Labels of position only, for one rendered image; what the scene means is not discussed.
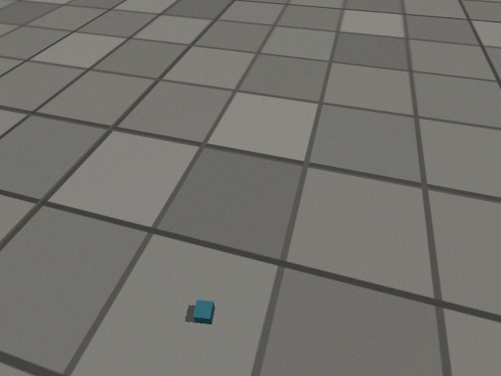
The cube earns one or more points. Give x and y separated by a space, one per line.
204 312

